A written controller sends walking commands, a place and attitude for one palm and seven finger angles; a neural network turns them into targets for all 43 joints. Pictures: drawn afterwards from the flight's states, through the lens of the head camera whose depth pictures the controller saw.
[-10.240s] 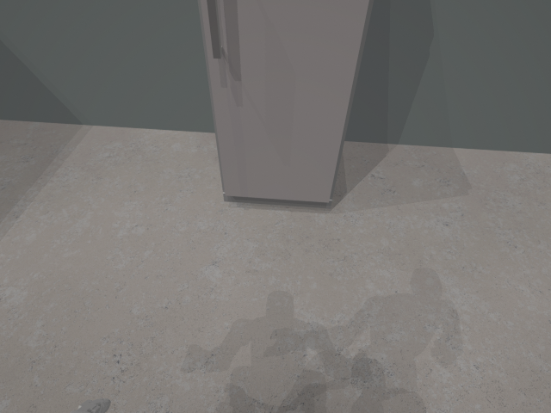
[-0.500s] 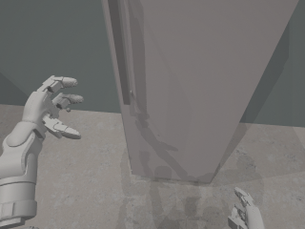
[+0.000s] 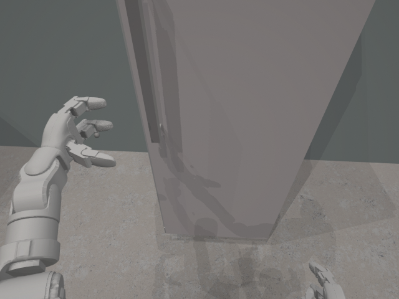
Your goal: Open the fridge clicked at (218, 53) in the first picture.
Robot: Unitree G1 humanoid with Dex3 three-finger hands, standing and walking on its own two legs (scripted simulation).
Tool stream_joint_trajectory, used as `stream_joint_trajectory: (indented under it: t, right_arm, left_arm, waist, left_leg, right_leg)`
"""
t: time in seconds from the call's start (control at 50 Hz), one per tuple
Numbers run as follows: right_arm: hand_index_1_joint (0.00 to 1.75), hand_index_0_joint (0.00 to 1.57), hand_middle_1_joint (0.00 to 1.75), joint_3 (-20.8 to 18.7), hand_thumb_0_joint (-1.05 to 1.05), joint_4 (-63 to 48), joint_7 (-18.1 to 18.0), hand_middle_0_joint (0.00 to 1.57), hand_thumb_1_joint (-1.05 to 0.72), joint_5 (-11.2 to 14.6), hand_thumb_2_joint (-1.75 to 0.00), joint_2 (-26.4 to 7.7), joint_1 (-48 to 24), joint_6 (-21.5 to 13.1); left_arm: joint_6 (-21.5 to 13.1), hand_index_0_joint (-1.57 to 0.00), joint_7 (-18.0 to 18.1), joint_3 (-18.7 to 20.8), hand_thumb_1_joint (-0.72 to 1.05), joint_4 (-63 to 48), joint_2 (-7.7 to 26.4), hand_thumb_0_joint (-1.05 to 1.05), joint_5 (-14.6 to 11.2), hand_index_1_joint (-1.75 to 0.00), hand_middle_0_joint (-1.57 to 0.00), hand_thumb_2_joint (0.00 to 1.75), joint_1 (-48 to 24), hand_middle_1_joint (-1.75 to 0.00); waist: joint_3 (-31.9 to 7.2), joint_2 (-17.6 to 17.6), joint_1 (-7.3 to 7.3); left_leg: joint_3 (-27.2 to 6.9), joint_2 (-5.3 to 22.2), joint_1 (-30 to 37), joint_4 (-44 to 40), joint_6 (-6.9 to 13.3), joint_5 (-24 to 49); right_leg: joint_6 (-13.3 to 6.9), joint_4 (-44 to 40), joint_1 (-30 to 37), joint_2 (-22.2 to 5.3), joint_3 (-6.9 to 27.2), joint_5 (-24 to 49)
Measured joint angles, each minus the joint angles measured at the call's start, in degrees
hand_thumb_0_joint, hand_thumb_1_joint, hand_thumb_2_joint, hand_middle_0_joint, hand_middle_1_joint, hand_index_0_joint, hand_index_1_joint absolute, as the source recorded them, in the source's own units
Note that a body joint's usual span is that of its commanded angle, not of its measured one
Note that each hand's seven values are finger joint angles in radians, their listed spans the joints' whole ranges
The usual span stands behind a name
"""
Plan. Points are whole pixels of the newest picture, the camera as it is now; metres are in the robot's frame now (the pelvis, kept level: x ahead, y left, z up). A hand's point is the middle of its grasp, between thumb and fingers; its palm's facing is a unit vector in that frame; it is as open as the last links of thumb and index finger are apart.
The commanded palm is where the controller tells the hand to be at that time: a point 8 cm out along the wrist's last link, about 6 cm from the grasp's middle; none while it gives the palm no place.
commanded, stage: move the hooked fingers beside the handle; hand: left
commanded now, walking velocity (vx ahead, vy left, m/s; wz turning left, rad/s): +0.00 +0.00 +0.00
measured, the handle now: (147, 66) +0.54 +0.16 +0.22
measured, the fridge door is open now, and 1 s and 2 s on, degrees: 0 0 0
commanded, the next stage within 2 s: feel for the door with the fingertips in 1.82 s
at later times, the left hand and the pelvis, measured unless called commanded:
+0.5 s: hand (111, 111) +0.43 +0.22 +0.18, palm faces +0.05 -1.00 +0.00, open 14.0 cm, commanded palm +0.41 +0.27 +0.17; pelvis -0.01 -0.01 +0.00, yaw +0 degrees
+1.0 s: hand (120, 102) +0.48 +0.22 +0.17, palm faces +0.04 -1.00 +0.01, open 14.0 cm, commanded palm +0.45 +0.27 +0.16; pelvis +0.01 +0.01 -0.01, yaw -2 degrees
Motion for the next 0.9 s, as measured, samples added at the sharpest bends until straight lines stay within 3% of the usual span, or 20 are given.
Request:
stream_joint_trajectory:
  t: [0.14,0.34,0.48,0.58,0.82,0.9]
  right_arm:
    - [0.30,0.20,0.30,-0.16,0.01,0.41,-0.02,0.20,-0.90,-0.26,-0.90,-0.08,0.36,0.37]
    - [0.30,0.20,0.30,-0.82,0.01,1.38,0.33,0.20,-0.90,-0.15,-0.90,-1.11,2.89,1.13]
    - [0.30,0.20,0.30,-1.58,0.01,2.43,0.93,0.20,-0.90,-0.41,-0.90,-1.62,5.57,1.30]
    - [0.30,0.20,0.30,-1.67,0.01,2.87,1.45,0.20,-0.90,-0.68,-0.90,-1.59,6.70,1.56]
    - [0.30,0.20,0.30,-1.84,0.01,2.98,2.53,0.20,-0.90,-1.69,-0.90,-0.99,9.00,1.69]
    - [0.30,0.20,0.30,-2.29,0.01,2.45,2.99,0.20,-0.90,-1.97,-0.90,-1.17,10.01,1.96]
  left_arm:
    - [-3.30,-0.30,0.10,0.91,-0.50,6.44,1.14,-0.02,0.47,-1.20,-0.30,0.30,-4.66,-1.20]
    - [-6.82,-0.30,-1.58,1.56,-0.50,20.87,5.34,-0.02,1.72,-1.20,-0.30,0.30,-13.87,-1.20]
    - [-11.11,-0.30,-1.73,1.40,-0.50,26.35,5.75,-0.02,2.35,-1.20,-0.30,0.30,-18.57,-1.20]
    - [-12.21,-0.30,-1.08,1.80,-0.50,31.91,6.52,-0.02,3.42,-1.20,-0.30,0.30,-22.52,-1.20]
    - [-16.13,-0.30,0.54,3.67,-0.50,39.68,8.15,-0.02,6.10,-1.20,-0.30,0.30,-28.69,-1.20]
    - [-16.61,-0.30,0.47,3.92,-0.50,38.34,8.19,-0.02,6.49,-1.20,-0.30,0.30,-27.41,-1.20]
  waist:
    - [0.17,-0.46,-0.81]
    - [-0.01,-0.45,-2.83]
    - [0.01,-0.57,-3.94]
    - [-0.32,-0.74,-5.18]
    - [-0.86,-1.02,-7.06]
    - [-1.31,-0.57,-7.04]
  left_leg:
    - [-0.20,0.45,-1.16,0.29,-0.40,0.33]
    - [-0.45,0.98,-4.93,1.83,-0.64,0.40]
    - [-0.38,1.07,-7.14,3.08,-0.49,0.00]
    - [-0.09,1.11,-8.72,3.87,-0.29,-0.36]
    - [0.86,1.18,-11.68,5.34,0.28,-1.45]
    - [1.35,1.13,-12.03,5.44,0.50,-1.84]
  right_leg:
    - [-0.44,0.46,-1.23,0.44,-0.16,0.17]
    - [-0.76,1.84,-4.92,0.90,-0.35,0.27]
    - [-0.67,2.88,-7.07,0.93,-0.24,0.04]
    - [-0.48,3.55,-8.71,0.90,0.06,-0.13]
    - [0.13,4.45,-11.76,0.85,1.07,-0.48]
    - [0.37,4.35,-12.19,0.77,1.57,-0.56]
